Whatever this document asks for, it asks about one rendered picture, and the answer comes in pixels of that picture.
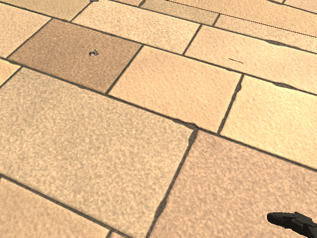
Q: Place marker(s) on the robot right hand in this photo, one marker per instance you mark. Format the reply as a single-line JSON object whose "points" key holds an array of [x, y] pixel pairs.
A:
{"points": [[296, 221]]}

